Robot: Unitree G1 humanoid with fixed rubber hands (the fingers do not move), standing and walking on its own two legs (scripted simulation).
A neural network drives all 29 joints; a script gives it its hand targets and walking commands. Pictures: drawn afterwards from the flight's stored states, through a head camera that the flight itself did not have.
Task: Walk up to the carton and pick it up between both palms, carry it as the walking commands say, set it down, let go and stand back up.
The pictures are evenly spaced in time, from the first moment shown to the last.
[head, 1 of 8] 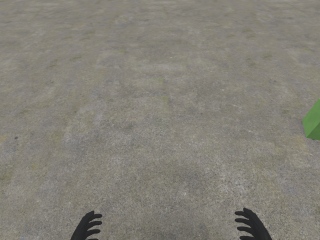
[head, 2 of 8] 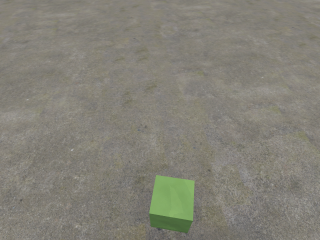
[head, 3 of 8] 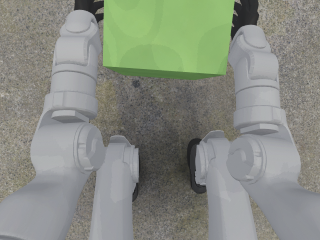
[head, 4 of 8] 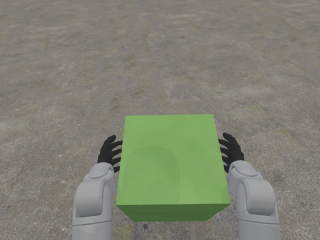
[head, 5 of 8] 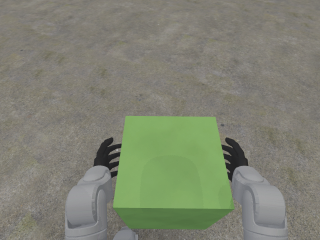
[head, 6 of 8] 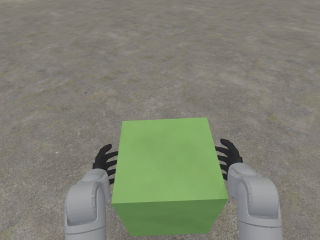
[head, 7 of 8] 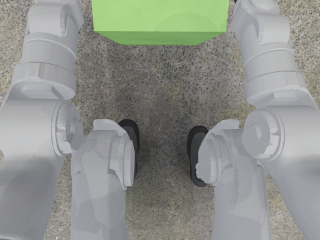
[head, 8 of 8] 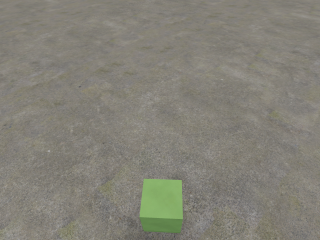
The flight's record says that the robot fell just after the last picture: no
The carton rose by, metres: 0.68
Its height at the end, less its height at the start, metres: +0.00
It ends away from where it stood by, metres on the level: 3.17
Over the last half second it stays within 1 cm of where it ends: yes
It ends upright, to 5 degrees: yes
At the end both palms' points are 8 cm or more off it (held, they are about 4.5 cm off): yes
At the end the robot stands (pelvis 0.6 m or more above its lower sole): yes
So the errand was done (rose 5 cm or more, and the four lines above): yes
